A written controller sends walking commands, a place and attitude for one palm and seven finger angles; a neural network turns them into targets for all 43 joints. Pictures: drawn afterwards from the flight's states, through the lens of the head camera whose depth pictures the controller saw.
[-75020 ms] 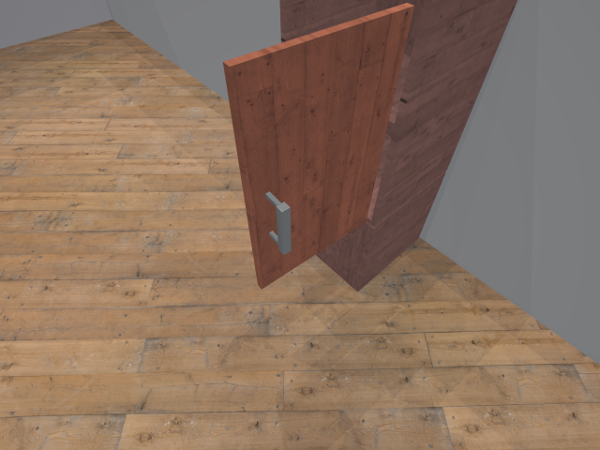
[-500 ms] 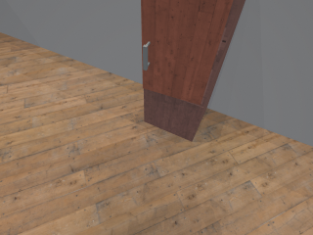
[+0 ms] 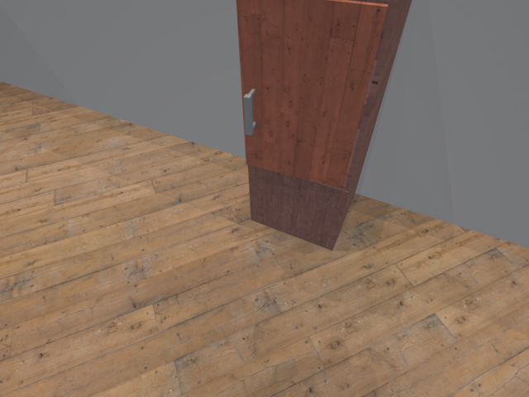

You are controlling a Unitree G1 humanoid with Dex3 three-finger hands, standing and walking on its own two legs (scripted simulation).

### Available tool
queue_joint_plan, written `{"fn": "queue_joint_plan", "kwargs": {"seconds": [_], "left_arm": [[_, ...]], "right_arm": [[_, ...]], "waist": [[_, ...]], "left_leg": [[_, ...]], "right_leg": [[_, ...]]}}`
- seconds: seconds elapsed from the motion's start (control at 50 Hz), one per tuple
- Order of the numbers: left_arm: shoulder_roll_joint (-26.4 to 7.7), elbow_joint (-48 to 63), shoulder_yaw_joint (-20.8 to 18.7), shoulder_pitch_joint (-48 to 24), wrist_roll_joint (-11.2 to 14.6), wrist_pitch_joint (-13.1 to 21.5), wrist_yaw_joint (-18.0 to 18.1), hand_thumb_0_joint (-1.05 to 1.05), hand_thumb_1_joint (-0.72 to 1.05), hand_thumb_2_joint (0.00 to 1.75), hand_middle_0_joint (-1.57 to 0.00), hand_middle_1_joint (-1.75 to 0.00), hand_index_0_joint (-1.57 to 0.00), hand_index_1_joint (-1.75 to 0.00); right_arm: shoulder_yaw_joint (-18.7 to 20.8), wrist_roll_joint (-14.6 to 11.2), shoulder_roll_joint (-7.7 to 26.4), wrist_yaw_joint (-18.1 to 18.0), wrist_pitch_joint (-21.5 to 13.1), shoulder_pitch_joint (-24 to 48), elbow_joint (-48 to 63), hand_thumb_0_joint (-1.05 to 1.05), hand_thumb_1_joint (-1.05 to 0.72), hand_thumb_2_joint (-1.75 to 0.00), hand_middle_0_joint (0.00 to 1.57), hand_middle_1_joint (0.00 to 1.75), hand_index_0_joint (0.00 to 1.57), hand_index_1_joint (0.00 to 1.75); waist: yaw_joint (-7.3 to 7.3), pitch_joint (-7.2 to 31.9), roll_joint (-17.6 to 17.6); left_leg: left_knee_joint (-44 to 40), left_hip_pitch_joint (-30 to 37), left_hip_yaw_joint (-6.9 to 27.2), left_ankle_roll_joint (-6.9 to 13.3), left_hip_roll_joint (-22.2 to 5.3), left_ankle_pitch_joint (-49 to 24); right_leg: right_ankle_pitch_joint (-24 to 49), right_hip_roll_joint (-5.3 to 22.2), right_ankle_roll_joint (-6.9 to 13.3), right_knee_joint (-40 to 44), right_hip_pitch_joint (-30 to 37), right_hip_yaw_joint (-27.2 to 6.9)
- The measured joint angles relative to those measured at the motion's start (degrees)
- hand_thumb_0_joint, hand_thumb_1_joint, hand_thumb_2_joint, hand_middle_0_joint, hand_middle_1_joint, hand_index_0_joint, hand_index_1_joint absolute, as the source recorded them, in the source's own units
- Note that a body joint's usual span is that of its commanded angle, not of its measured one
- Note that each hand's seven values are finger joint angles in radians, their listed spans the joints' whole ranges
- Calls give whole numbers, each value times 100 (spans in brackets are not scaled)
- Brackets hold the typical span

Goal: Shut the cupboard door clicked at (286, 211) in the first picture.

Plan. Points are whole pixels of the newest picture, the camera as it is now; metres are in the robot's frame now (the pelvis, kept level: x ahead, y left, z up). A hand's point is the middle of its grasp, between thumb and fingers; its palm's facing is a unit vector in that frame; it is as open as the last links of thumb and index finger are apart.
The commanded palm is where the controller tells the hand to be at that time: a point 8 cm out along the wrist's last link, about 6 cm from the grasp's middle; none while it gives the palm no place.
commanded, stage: let the arm hang, fingers relaxed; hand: left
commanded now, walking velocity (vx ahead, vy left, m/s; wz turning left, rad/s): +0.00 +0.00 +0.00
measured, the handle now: (250, 112) +0.95 +0.10 -0.09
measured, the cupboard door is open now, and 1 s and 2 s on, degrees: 5 5 5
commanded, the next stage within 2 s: look to check the result in 0.28 s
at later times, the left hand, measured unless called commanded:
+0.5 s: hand out of the picture +0.04 +0.20 -0.17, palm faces +0.01 -0.96 -0.26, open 7.4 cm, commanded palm none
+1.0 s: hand out of the picture +0.07 +0.19 -0.16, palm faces +0.00 -0.96 -0.28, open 7.4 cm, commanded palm none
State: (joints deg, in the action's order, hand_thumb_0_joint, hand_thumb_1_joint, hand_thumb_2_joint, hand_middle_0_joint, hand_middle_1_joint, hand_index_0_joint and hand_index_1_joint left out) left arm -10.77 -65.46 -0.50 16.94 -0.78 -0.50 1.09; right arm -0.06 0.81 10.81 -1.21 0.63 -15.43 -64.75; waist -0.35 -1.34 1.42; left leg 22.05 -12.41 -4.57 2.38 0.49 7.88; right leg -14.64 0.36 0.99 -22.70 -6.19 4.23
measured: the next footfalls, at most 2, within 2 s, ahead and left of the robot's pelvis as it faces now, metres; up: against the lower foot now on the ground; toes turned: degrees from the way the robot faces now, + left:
right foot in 1.72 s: +0.12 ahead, -0.13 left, +0.00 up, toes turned +22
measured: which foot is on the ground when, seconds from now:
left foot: down 0.00-1.00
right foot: down 0.00-1.00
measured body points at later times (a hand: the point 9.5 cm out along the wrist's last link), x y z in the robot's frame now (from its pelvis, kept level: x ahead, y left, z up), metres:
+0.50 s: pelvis +0.02 -0.01 +0.00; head +0.03 -0.02 +0.45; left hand +0.04 +0.25 -0.15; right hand +0.05 -0.27 -0.15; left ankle +0.05 +0.09 -0.74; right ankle -0.02 -0.11 -0.74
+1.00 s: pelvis +0.04 -0.03 +0.00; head +0.05 -0.04 +0.45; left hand +0.07 +0.24 -0.14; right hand +0.09 -0.29 -0.15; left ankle +0.05 +0.09 -0.74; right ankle -0.02 -0.11 -0.74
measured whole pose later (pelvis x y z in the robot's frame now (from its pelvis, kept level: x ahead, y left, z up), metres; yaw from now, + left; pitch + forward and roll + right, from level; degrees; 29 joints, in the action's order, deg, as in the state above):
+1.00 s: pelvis +0.04 -0.03 +0.00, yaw +0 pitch -1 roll +1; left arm -13.7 -64.7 -0.5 11.3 -0.7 0.5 0.9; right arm -0.4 0.7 15.1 -1.2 -0.1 -9.1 -64.5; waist -0.3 -1.9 0.8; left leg 19.5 -8.3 -3.8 0.0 -0.8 9.6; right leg -15.3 -1.3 2.7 -17.4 -0.8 4.5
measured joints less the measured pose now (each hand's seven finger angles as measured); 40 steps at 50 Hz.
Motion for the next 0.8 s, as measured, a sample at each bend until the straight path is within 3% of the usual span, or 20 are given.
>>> {"fn": "queue_joint_plan", "kwargs": {"seconds": [0.22, 0.8], "left_arm": [[38, 124, 11, -334, -8, 51, -20, 0, 90, 90, -20, -30, -20, -30], [-331, 37, -3, -490, 6, 89, -21, 0, 90, 90, -20, -30, -20, -30]], "right_arm": [[4, 3, 94, 0, -70, 208, 50, 0, -91, -89, 20, 30, 20, 30], [-21, -15, 434, 14, -72, 595, 14, 0, -91, -89, 20, 30, 20, 30]], "waist": [[-22, 29, -70], [20, -80, -43]], "left_leg": [[-95, 100, -1, -20, 10, 6], [-257, 356, 60, -174, -79, 117]], "right_leg": [[-12, 3, 5, 86, 94, -5], [-31, -117, 120, 469, 458, 30]]}}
